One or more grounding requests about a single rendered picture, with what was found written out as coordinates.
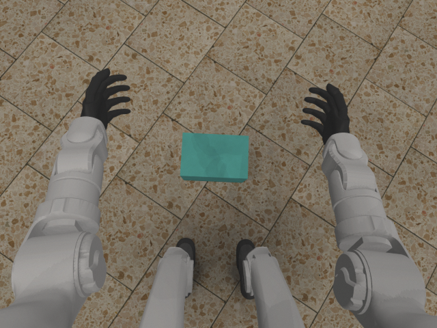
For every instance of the robot thigh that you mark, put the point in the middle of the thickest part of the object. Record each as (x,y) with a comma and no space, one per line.
(275,304)
(172,283)

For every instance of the right robot upper arm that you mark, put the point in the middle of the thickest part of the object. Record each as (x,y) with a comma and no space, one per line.
(382,290)

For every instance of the right robot forearm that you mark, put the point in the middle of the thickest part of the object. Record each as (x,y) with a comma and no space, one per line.
(359,213)

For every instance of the left robot thigh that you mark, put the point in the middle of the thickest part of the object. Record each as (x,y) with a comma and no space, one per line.
(172,283)

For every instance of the robot right hand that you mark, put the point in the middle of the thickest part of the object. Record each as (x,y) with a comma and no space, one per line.
(335,117)

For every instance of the right robot thigh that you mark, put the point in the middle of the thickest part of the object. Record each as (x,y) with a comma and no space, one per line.
(275,304)

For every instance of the left robot forearm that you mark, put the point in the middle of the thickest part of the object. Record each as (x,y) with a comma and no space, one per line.
(71,203)

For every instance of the robot left hand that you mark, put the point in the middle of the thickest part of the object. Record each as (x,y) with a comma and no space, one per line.
(96,103)

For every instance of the left robot upper arm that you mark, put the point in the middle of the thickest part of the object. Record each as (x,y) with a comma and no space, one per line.
(53,276)

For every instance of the carton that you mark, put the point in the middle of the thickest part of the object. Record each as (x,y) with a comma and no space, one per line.
(214,158)

